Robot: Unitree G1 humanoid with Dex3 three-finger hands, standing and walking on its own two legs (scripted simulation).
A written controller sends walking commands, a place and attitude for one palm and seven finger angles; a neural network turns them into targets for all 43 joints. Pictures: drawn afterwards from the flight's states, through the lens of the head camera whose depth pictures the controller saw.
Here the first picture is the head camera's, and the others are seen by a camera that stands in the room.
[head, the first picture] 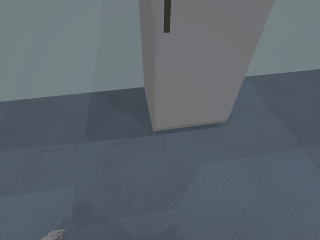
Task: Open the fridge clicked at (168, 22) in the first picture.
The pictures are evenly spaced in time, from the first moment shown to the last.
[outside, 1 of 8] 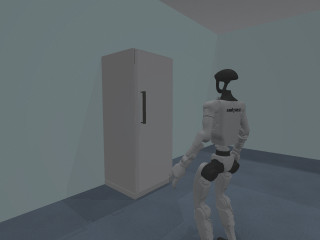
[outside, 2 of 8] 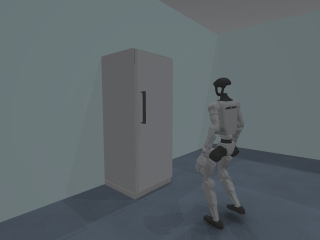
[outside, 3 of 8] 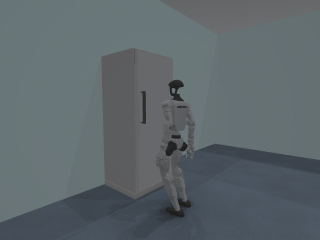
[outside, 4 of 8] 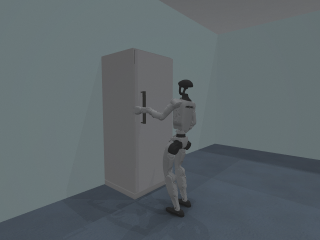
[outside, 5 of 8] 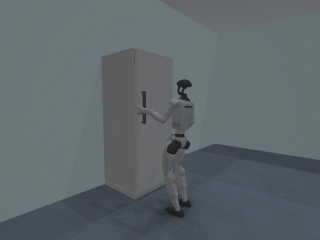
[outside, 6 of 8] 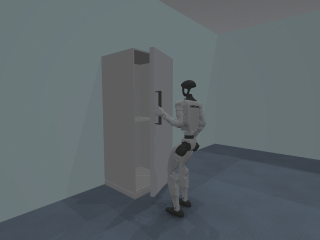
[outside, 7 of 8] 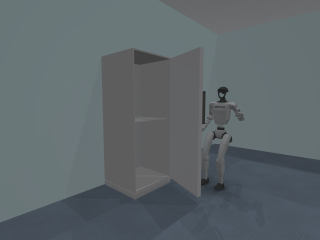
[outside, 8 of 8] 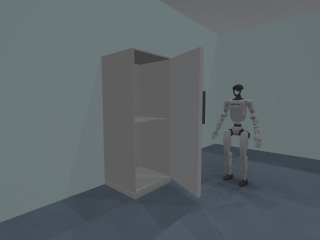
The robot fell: no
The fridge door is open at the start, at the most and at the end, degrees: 0 78 68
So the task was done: yes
